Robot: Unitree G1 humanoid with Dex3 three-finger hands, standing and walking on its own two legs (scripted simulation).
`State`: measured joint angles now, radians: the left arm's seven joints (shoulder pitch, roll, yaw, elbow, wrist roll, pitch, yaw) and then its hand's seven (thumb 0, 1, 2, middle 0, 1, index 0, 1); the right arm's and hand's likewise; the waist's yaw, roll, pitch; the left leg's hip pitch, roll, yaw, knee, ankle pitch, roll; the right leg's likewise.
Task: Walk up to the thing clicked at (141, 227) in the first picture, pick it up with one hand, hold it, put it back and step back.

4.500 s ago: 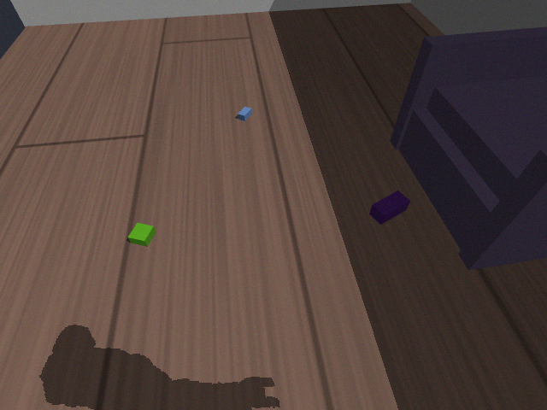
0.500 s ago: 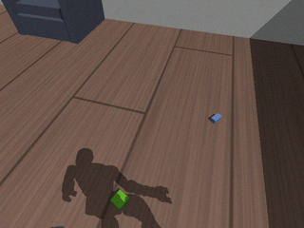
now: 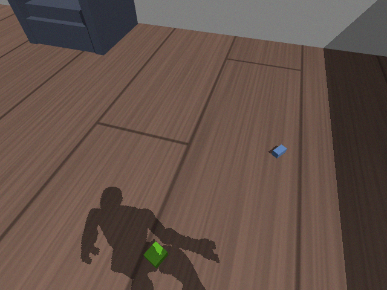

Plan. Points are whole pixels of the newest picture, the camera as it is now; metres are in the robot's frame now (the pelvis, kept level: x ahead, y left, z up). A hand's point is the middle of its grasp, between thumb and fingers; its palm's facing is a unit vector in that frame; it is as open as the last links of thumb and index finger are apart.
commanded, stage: walk up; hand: left
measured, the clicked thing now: (156, 254) +0.41 +0.21 -0.76
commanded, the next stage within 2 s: stand in 0.10 s
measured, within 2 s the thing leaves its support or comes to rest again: neither
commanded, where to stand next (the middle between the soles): +0.03 +0.00 m, yaw -1 degrees
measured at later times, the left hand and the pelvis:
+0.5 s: hand out of the picture +0.08 +0.25 -0.16, palm faces -0.02 -0.94 -0.34, open 7.3 cm; pelvis +0.00 -0.01 +0.00, yaw +0 degrees
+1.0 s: hand out of the picture +0.06 +0.25 -0.16, palm faces -0.03 -0.94 -0.34, open 7.3 cm; pelvis -0.01 -0.01 +0.00, yaw +0 degrees
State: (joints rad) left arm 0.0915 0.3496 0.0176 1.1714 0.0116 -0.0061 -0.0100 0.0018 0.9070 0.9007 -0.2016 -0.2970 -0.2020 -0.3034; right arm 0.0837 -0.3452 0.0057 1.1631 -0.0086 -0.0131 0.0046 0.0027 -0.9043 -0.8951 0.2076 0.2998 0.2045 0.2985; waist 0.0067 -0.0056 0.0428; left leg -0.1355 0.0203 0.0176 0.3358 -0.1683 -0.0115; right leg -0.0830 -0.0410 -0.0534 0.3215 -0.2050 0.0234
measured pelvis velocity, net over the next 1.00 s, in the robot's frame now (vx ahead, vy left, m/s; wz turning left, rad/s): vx -0.01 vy -0.01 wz -0.01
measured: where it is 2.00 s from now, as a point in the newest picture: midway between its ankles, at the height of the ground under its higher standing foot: outside the picture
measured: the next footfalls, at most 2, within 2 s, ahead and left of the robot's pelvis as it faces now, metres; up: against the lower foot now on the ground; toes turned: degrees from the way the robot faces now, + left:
none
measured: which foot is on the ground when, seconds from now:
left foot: down 0.00-1.00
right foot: down 0.00-1.00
